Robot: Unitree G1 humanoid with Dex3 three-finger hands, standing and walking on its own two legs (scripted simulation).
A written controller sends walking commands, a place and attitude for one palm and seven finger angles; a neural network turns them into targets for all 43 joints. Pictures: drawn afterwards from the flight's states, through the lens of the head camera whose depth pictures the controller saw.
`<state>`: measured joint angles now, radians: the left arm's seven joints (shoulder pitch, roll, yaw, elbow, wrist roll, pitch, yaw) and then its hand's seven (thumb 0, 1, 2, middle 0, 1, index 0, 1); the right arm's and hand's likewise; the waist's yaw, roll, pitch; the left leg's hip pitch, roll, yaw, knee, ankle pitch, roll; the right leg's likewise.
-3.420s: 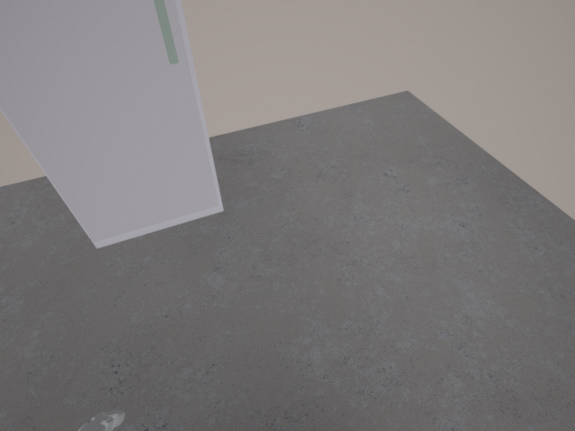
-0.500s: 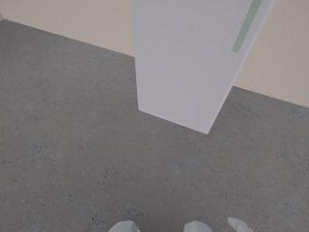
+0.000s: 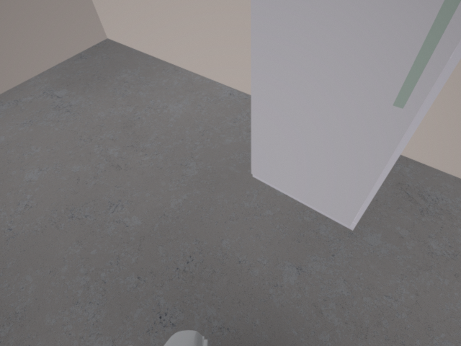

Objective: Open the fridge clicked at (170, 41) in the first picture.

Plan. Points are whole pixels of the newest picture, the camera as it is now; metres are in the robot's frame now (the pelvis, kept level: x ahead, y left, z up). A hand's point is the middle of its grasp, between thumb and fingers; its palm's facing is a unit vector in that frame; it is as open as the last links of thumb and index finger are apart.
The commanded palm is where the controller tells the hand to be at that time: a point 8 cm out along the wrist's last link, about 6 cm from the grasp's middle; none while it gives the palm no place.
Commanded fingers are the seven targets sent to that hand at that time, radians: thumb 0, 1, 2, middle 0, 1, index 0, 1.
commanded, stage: walk to a spot facing it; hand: right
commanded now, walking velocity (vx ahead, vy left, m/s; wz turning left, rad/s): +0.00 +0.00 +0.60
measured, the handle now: (434, 36) +0.68 -0.40 +0.17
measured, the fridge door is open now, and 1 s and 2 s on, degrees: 0 0 0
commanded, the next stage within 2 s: turn to face it in 1.28 s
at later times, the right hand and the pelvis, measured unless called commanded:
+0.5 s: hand out of the picture +0.15 -0.12 -0.16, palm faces -0.28 +0.93 -0.25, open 7.4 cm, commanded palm none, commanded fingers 0.00 -0.90 -0.90 0.20 0.30 0.20 0.30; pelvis -0.01 +0.04 -0.01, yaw +18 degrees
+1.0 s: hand (298, 324) +0.20 -0.11 -0.18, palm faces -0.55 +0.82 -0.18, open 7.4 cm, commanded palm none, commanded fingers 0.00 -0.90 -0.90 0.20 0.30 0.20 0.30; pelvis +0.02 +0.02 +0.00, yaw +36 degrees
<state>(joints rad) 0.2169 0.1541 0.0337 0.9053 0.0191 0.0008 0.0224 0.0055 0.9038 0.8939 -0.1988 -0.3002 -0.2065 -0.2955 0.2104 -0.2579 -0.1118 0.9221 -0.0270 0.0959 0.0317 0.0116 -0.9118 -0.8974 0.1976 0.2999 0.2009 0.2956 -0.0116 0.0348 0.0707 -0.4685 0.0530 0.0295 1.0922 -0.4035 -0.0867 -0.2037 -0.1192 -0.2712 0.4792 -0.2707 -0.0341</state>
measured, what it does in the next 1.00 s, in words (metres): steps on the spot, turning left: left foot, then right foot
